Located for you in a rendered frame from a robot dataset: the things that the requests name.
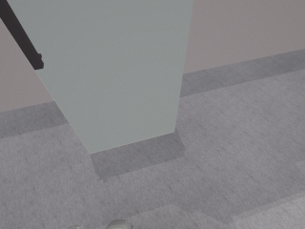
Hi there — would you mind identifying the robot left thigh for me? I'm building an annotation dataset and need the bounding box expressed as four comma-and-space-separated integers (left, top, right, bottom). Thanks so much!
105, 219, 134, 229

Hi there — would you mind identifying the fridge door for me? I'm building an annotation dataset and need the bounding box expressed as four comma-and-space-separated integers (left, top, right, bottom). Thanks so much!
7, 0, 193, 154

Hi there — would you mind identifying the handle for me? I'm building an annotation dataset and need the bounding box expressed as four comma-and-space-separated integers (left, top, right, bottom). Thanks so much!
0, 0, 44, 70

